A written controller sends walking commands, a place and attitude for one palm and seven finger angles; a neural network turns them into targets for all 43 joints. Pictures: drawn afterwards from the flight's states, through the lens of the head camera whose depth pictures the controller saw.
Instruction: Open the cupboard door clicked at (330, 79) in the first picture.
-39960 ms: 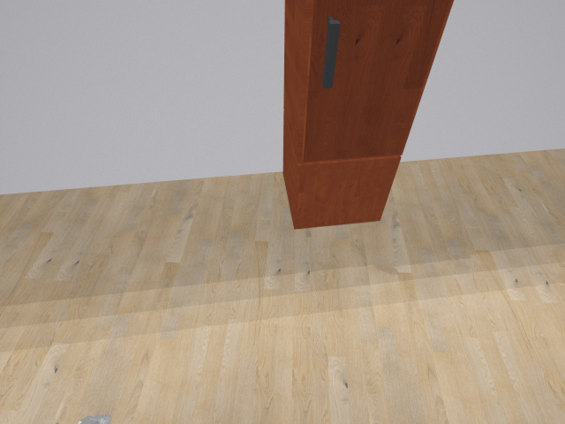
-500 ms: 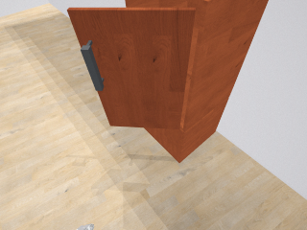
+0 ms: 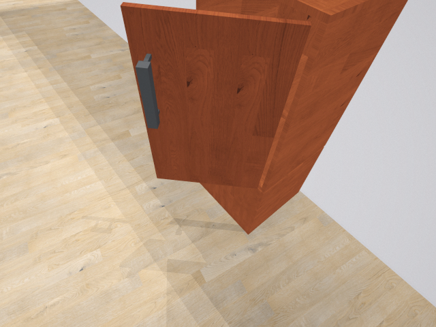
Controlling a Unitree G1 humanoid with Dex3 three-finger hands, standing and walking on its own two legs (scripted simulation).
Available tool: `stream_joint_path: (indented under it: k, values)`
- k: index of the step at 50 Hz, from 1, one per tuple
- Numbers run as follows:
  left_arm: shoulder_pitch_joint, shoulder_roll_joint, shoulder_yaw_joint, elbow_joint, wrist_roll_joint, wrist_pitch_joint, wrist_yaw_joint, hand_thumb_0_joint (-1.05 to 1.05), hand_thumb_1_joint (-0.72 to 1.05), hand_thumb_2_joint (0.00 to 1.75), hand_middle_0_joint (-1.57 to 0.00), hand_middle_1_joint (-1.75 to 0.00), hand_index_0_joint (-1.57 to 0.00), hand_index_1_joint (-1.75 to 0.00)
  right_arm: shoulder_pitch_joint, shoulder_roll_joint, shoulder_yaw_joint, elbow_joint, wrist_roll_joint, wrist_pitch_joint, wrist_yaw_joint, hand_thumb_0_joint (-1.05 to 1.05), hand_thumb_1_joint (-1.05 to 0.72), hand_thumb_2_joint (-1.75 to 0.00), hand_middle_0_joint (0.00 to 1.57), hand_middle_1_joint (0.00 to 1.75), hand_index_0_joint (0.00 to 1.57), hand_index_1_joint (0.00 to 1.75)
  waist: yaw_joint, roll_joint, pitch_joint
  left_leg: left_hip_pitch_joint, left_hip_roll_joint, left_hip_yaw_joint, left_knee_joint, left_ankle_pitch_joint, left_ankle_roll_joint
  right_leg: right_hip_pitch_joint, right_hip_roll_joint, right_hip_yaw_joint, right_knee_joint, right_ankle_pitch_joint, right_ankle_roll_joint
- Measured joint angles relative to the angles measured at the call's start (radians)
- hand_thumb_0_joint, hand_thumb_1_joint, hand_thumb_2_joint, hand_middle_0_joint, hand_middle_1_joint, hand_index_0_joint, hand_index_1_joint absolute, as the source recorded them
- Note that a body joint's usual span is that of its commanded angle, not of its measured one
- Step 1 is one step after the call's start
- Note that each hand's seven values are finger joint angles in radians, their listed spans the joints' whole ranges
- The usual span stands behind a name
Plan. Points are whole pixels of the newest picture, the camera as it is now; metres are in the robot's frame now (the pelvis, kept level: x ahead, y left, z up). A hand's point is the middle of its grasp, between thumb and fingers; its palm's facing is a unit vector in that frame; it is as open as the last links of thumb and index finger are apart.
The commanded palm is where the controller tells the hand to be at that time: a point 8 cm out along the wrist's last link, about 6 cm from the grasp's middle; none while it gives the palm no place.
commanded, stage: come to a stop and stand still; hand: left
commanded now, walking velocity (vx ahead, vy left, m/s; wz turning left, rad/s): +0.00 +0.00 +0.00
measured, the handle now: (151, 92) +0.60 +0.21 +0.06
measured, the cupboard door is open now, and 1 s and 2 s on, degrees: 45 45 45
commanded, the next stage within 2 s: look again from close up in 1.12 s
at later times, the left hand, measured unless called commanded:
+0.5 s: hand out of the picture +0.01 +0.12 -0.18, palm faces +0.03 -0.98 -0.18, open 7.3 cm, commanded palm none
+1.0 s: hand out of the picture +0.02 +0.12 -0.18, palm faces +0.06 -0.98 -0.17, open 7.4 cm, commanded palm none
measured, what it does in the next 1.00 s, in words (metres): steps on the spot: right foot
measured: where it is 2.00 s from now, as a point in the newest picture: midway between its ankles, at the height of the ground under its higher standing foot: outside the picture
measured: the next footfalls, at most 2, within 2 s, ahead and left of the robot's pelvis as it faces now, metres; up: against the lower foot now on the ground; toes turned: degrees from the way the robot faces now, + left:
right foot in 0.12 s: -0.01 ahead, -0.16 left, +0.00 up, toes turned -2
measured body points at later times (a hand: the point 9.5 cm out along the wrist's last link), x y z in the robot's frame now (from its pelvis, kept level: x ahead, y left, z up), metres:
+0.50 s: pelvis +0.00 -0.04 +0.00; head +0.02 -0.04 +0.45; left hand +0.01 +0.18 -0.16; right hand -0.04 -0.26 -0.16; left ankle +0.04 +0.10 -0.74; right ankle -0.05 -0.16 -0.74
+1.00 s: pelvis +0.04 -0.05 +0.00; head +0.05 -0.04 +0.45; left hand +0.02 +0.17 -0.17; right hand +0.06 -0.28 -0.16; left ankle +0.04 +0.10 -0.74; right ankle -0.05 -0.16 -0.74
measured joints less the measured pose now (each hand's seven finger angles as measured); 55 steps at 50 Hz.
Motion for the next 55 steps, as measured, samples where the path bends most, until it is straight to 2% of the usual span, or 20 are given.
stream_joint_path:
  k: [2, 4, 6, 10, 14, 17, 23, 35, 45, 55]
  values:
    - [0.002, -0.005, -0.005, 0.001, 0.000, -0.002, -0.003, 0.00, 0.91, 0.89, -0.19, -0.30, -0.20, -0.30, 0.007, -0.006, -0.004, 0.005, -0.001, 0.003, 0.006, 0.00, -0.90, -0.90, 0.20, 0.30, 0.21, 0.30, -0.009, 0.012, -0.006, -0.006, 0.007, -0.003, -0.006, 0.010, -0.007, 0.045, -0.006, -0.010, -0.108, 0.000, -0.006]
    - [0.003, -0.011, -0.010, 0.001, -0.001, -0.012, -0.005, 0.00, 0.91, 0.89, -0.19, -0.30, -0.20, -0.30, 0.022, -0.014, -0.010, 0.016, 0.000, 0.007, 0.011, 0.00, -0.90, -0.90, 0.20, 0.30, 0.21, 0.30, -0.017, 0.022, -0.011, -0.016, 0.010, -0.008, 0.001, 0.014, -0.017, 0.110, -0.009, -0.021, -0.263, 0.057, -0.014]
    - [0.017, -0.006, -0.015, -0.007, 0.001, -0.029, -0.004, 0.00, 0.91, 0.89, -0.19, -0.30, -0.20, -0.30, 0.045, -0.013, -0.016, 0.026, 0.007, 0.015, 0.015, 0.00, -0.90, -0.90, 0.20, 0.30, 0.21, 0.30, -0.015, -0.003, -0.026, -0.037, -0.007, 0.005, 0.028, 0.005, -0.031, 0.176, -0.029, -0.005, -0.443, 0.126, -0.036]
    - [0.025, -0.045, -0.036, 0.028, 0.002, -0.041, 0.006, 0.00, 0.91, 0.89, -0.19, -0.30, -0.20, -0.30, 0.086, -0.038, -0.022, 0.068, 0.009, 0.037, 0.025, 0.00, -0.90, -0.90, 0.20, 0.30, 0.20, 0.30, -0.027, 0.031, -0.026, -0.034, -0.016, -0.042, 0.084, -0.111, -0.040, 0.193, -0.018, -0.020, -0.443, 0.169, -0.016]
    - [0.035, -0.068, -0.052, 0.063, -0.006, -0.053, 0.012, 0.00, 0.91, 0.89, -0.19, -0.30, -0.20, -0.30, 0.134, -0.035, -0.013, 0.113, 0.009, 0.022, 0.021, 0.00, -0.91, -0.90, 0.20, 0.30, 0.20, 0.30, -0.038, 0.028, -0.032, 0.024, -0.018, -0.065, 0.037, -0.014, -0.050, 0.212, -0.006, -0.028, -0.440, 0.157, -0.015]
    - [0.030, -0.065, -0.053, 0.087, -0.011, -0.052, 0.016, 0.01, 0.93, 0.89, -0.20, -0.30, -0.20, -0.30, 0.158, -0.015, -0.003, 0.147, 0.011, 0.014, 0.016, 0.00, -0.91, -0.90, 0.20, 0.30, 0.20, 0.30, -0.038, 0.008, -0.026, 0.045, -0.018, -0.064, 0.023, -0.033, -0.057, 0.231, -0.005, -0.028, -0.454, 0.157, -0.019]
    - [0.030, -0.070, -0.053, 0.105, -0.017, -0.059, 0.014, 0.01, 0.92, 0.89, -0.20, -0.30, -0.20, -0.30, 0.181, 0.018, 0.009, 0.181, 0.012, 0.009, 0.009, 0.01, -0.91, -0.90, 0.20, 0.30, 0.20, 0.30, -0.034, 0.005, -0.012, 0.067, -0.014, -0.068, -0.006, -0.028, -0.063, 0.255, 0.000, -0.033, -0.487, 0.166, -0.027]
    - [0.055, -0.092, -0.052, 0.116, -0.015, -0.069, 0.022, 0.00, 0.91, 0.89, -0.19, -0.30, -0.20, -0.30, 0.140, 0.047, 0.013, 0.176, 0.015, -0.004, 0.005, 0.00, -0.90, -0.90, 0.20, 0.30, 0.20, 0.30, -0.023, 0.002, -0.010, 0.092, -0.016, -0.069, -0.009, -0.052, -0.068, 0.290, -0.002, -0.036, -0.507, 0.151, -0.030]
    - [0.067, -0.094, -0.054, 0.119, -0.012, -0.073, 0.024, 0.00, 0.91, 0.89, -0.19, -0.30, -0.20, -0.30, 0.100, 0.012, 0.009, 0.161, 0.015, -0.010, -0.004, 0.01, -0.92, -0.90, 0.20, 0.30, 0.20, 0.30, -0.010, -0.010, -0.016, 0.113, -0.023, -0.068, -0.007, -0.075, -0.067, 0.319, -0.009, -0.037, -0.521, 0.135, -0.027]
    - [0.062, -0.077, -0.054, 0.113, -0.011, -0.074, 0.025, 0.00, 0.91, 0.89, -0.19, -0.30, -0.20, -0.30, 0.076, 0.004, 0.013, 0.149, 0.016, -0.012, -0.005, 0.01, -0.91, -0.90, 0.20, 0.30, 0.20, 0.30, -0.007, -0.014, -0.016, 0.128, -0.026, -0.065, -0.010, -0.089, -0.066, 0.340, -0.012, -0.036, -0.539, 0.130, -0.024]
